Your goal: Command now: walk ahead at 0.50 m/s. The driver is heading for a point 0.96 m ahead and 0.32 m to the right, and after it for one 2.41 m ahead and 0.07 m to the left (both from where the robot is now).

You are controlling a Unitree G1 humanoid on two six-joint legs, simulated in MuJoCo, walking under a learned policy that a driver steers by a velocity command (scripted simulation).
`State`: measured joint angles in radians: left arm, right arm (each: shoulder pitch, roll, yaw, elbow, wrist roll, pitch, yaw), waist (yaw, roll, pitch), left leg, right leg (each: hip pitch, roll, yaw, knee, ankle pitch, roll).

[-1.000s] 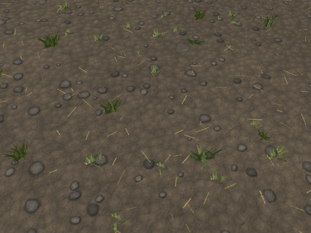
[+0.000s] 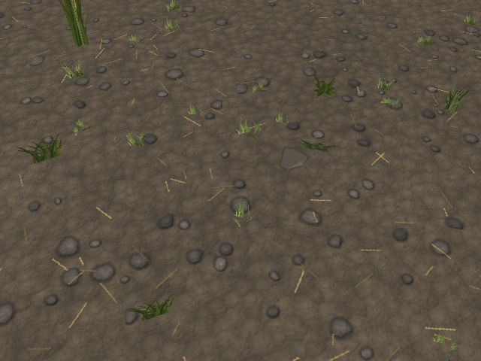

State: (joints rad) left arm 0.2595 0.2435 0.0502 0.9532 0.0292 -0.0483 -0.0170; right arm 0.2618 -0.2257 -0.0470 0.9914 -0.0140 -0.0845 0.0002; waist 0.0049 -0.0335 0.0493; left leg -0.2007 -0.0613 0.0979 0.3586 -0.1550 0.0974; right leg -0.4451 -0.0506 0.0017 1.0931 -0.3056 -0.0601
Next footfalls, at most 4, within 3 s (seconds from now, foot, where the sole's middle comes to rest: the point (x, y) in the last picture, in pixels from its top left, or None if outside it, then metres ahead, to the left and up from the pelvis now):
0.38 right None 0.36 -0.12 -0.78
0.92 left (222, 300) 0.66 0.06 -0.78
1.46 right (307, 244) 0.86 -0.21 -0.78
1.96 left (294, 186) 1.10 -0.18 -0.78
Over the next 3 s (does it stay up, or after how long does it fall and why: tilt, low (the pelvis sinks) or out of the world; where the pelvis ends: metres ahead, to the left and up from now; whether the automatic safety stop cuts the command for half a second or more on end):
stays up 0.97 -0.23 -0.01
